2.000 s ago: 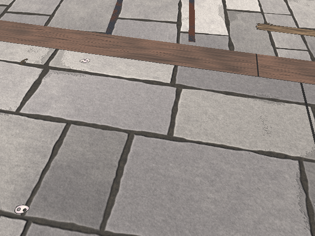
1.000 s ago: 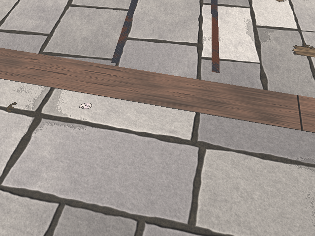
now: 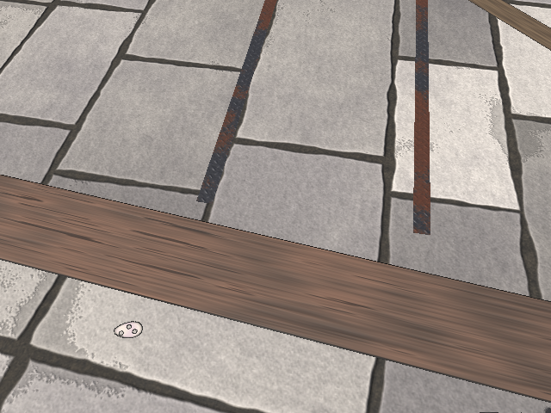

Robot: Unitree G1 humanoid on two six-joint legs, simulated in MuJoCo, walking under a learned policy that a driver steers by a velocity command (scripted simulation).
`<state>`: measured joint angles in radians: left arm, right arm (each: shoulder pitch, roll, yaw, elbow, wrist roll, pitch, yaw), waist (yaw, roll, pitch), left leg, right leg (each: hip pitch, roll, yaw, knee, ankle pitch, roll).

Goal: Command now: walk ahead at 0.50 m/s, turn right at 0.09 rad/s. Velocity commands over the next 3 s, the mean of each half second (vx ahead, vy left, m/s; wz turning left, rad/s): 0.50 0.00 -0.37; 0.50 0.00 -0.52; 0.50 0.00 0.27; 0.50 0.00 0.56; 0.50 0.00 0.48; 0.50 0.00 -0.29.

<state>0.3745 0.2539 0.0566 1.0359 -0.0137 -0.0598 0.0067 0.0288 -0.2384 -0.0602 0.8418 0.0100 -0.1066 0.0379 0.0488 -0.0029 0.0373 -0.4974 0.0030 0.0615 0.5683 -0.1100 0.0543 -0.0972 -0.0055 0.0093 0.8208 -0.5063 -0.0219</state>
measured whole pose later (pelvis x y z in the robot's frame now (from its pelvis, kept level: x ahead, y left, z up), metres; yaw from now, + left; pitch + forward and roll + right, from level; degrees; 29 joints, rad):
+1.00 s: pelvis +0.59 -0.15 +0.00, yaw -30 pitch +2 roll -2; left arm 0.43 0.23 0.06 0.93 0.07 -0.12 -0.10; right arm 0.03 -0.22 0.03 0.80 -0.05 -0.11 0.02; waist 0.09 0.02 -0.02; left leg -0.48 0.04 0.03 0.55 -0.08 0.04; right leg -0.09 0.13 0.21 0.53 -0.44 -0.06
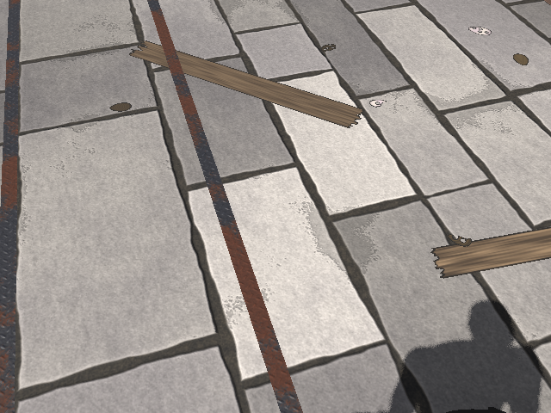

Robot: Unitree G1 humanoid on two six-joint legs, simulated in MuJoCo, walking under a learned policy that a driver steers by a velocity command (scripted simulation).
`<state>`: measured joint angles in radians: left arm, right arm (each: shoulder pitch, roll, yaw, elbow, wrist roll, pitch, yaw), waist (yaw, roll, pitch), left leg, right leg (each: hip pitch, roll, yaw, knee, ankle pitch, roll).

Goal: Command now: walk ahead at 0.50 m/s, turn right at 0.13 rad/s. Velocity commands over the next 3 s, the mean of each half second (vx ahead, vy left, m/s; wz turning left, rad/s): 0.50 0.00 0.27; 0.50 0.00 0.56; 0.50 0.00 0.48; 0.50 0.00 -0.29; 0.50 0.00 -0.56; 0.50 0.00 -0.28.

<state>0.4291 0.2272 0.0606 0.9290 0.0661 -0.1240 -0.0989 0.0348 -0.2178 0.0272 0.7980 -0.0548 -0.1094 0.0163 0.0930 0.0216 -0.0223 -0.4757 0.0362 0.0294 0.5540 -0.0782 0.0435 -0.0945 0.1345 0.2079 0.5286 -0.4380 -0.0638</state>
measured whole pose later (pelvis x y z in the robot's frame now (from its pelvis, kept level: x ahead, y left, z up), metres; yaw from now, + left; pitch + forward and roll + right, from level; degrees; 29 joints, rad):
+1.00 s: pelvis +0.54 +0.05 -0.11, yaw +30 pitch +3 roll -2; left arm 0.41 0.26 0.07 0.97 -0.01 -0.06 0.03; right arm 0.00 -0.24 -0.07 0.62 0.03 -0.02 0.05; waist 0.09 0.03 -0.02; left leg -0.67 0.06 0.03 0.72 -0.09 0.09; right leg 0.05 -0.04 -0.29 0.37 -0.44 0.05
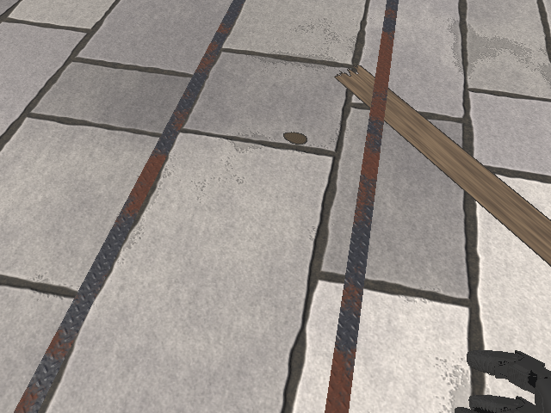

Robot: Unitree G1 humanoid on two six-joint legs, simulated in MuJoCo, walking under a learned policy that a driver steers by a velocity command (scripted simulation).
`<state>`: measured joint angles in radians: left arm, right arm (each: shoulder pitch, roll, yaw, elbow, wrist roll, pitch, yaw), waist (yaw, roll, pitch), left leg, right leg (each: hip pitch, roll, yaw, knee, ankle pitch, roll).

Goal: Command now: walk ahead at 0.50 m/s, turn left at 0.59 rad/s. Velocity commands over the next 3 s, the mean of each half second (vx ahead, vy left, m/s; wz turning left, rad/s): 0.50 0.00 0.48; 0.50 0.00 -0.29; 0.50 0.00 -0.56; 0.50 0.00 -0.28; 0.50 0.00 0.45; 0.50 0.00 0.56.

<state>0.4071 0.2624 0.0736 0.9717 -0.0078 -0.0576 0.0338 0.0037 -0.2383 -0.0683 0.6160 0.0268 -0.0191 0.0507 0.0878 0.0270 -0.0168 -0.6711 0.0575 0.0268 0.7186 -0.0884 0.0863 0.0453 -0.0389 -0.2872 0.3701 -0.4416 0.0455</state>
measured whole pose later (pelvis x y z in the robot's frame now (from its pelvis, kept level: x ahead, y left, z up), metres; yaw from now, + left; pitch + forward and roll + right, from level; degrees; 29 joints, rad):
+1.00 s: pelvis +0.56 +0.08 +0.01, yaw +2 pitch +3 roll -1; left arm 0.42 0.27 0.08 0.79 -0.03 -0.04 0.01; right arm 0.00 -0.25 -0.05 0.64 0.01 -0.12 0.01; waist 0.11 0.02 -0.01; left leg -0.44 -0.01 -0.08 0.43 -0.05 0.00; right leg -0.11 0.10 0.21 0.46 -0.39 -0.05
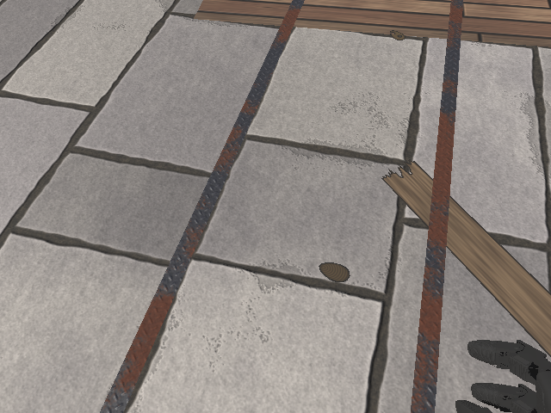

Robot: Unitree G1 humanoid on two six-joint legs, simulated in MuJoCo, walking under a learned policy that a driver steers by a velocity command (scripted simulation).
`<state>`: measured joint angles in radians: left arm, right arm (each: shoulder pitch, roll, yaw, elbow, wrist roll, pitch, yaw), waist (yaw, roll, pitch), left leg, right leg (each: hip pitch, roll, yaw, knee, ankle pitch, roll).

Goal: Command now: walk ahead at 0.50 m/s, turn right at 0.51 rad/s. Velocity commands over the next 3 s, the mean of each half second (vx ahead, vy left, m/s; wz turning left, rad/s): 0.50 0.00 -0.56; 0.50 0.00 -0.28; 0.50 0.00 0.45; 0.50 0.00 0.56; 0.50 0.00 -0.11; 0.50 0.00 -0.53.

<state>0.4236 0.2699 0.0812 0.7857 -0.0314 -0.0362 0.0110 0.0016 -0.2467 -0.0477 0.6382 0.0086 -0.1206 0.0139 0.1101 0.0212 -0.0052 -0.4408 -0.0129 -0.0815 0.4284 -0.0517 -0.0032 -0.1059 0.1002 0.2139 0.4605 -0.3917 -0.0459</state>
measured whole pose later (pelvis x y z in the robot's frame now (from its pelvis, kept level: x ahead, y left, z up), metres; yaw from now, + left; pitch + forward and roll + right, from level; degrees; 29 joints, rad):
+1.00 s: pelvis +0.51 -0.15 +0.00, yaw -24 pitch +2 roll -1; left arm 0.34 0.30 0.06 0.76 -0.01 -0.06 0.00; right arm 0.08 -0.27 -0.03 0.71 0.02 -0.09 0.06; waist 0.07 0.04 0.01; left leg -0.59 0.03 0.00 0.55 0.01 0.04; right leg 0.05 0.09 0.04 0.29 -0.38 -0.07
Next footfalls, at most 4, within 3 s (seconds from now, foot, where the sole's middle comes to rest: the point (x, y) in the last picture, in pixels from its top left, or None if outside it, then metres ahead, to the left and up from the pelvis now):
0.50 right None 0.38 -0.19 -0.77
1.06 left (376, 315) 0.75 -0.14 -0.77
1.54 right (469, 257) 0.96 -0.40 -0.77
2.04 left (366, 181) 1.23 -0.11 -0.77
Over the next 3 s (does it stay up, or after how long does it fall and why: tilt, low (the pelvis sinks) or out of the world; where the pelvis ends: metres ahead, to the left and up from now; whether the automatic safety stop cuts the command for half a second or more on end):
stays up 1.62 -0.21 0.01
